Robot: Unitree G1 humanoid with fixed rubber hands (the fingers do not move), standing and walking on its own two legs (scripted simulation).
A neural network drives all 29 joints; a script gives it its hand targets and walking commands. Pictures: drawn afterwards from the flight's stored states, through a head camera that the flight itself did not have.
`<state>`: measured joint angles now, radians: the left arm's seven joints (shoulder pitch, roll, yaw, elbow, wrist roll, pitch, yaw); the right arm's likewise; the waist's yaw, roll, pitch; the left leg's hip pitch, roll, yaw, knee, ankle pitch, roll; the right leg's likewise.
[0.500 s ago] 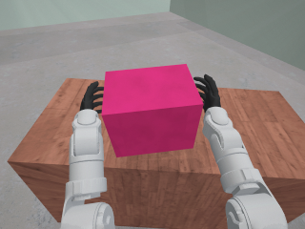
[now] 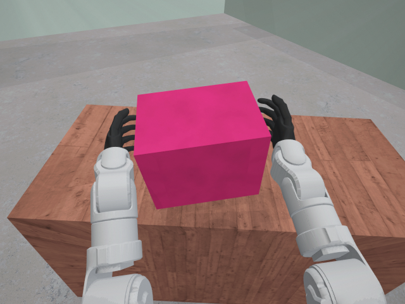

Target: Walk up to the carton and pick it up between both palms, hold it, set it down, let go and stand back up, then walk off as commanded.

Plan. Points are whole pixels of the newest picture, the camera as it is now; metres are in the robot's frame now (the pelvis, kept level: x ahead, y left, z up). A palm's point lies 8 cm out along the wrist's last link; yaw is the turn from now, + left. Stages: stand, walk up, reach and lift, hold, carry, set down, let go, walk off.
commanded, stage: hold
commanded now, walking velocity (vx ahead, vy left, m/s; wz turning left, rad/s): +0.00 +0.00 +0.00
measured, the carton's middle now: (200, 146) +0.39 +0.01 +0.13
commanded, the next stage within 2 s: none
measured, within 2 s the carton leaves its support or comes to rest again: neither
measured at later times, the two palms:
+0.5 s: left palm (115, 151) +0.34 +0.17 +0.17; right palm (281, 142) +0.34 -0.14 +0.18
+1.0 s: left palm (115, 153) +0.34 +0.17 +0.16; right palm (279, 143) +0.35 -0.14 +0.17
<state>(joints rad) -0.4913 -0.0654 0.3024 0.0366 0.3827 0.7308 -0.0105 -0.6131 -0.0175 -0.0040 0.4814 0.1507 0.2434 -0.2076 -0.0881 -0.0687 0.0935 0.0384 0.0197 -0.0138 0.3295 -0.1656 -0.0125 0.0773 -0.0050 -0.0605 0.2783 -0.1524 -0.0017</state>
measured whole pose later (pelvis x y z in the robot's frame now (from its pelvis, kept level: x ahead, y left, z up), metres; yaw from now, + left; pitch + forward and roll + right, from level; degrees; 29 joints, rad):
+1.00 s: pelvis -0.01 +0.00 +0.00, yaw +0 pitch -13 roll -1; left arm -0.50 -0.07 0.30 0.05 0.40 0.73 -0.02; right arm -0.61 0.01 -0.04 0.52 0.12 0.20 -0.19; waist -0.09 -0.07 0.12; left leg 0.05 0.01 -0.01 0.33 -0.16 0.00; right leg 0.09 -0.02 -0.06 0.29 -0.15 0.01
